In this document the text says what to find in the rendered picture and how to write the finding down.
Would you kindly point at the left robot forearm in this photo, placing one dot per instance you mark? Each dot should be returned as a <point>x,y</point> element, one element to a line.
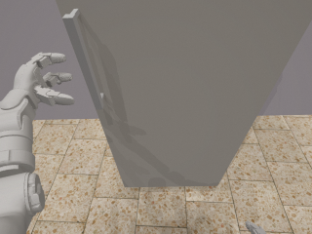
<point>17,112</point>

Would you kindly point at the handle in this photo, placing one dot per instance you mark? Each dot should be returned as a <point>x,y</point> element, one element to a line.
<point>74,32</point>

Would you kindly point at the robot right hand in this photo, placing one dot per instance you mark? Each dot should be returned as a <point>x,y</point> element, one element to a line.
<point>253,228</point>

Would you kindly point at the left robot upper arm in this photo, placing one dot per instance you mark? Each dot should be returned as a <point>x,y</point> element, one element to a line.
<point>21,198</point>

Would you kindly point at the robot left hand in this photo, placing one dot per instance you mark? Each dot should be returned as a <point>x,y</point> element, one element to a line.
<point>29,78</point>

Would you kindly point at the fridge door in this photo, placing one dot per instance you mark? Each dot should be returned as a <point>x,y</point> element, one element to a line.
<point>184,80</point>

